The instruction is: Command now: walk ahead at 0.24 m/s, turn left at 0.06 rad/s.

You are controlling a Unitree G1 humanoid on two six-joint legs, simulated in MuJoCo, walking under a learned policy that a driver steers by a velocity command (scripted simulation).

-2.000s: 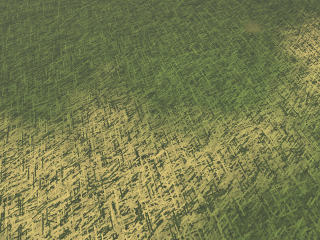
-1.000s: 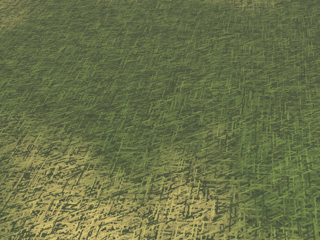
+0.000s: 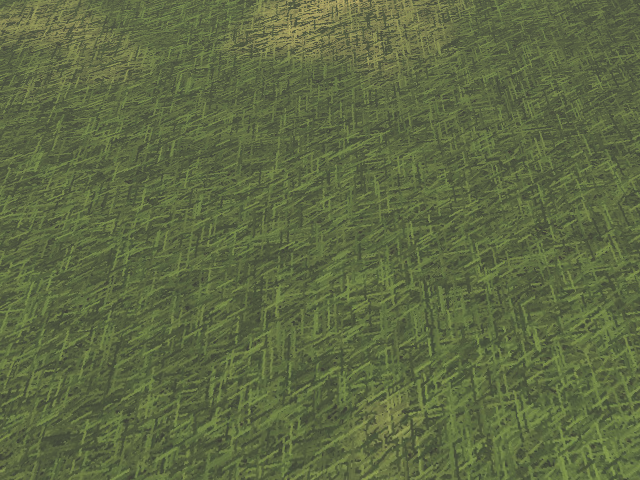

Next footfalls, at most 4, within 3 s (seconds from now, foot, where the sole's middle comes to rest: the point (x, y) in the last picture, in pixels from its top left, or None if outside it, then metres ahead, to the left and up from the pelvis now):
0.40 left None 0.16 0.13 -0.77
0.90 right None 0.19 -0.07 -0.77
1.36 left None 0.04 0.09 -0.77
1.88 right None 0.20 0.00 -0.77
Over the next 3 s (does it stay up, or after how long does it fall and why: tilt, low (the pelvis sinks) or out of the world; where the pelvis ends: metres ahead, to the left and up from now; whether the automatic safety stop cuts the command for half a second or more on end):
stays up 0.22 0.54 -0.02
